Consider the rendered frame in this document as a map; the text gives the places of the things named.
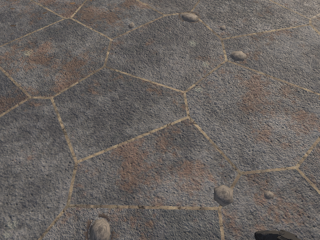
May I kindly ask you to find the right robot hand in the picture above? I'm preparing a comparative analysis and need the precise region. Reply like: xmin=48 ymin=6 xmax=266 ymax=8
xmin=254 ymin=229 xmax=301 ymax=240

